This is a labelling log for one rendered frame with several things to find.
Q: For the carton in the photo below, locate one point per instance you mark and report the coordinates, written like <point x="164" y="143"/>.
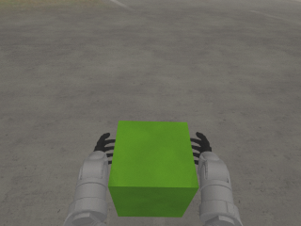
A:
<point x="153" y="172"/>

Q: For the left robot forearm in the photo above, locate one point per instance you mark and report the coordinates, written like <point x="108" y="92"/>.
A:
<point x="89" y="201"/>

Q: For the right robot forearm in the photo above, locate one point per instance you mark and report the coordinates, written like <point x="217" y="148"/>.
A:
<point x="217" y="204"/>

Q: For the robot right hand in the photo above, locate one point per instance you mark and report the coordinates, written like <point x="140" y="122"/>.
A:
<point x="204" y="145"/>

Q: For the robot left hand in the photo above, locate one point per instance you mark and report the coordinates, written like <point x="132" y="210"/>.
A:
<point x="102" y="142"/>

